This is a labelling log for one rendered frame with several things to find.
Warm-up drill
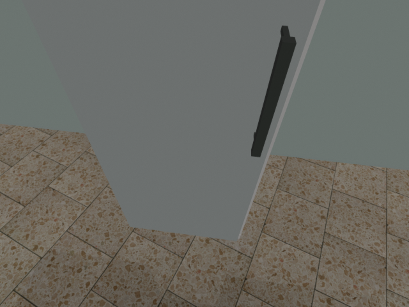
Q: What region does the fridge door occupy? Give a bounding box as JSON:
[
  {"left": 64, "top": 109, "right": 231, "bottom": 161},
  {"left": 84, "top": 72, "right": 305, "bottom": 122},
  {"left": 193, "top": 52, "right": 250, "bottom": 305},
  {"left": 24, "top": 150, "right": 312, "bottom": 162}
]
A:
[{"left": 22, "top": 0, "right": 320, "bottom": 241}]

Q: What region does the handle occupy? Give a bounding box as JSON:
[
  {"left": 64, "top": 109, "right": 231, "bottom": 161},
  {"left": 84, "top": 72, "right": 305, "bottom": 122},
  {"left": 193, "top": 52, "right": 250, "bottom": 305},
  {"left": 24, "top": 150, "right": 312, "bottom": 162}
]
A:
[{"left": 251, "top": 26, "right": 297, "bottom": 157}]

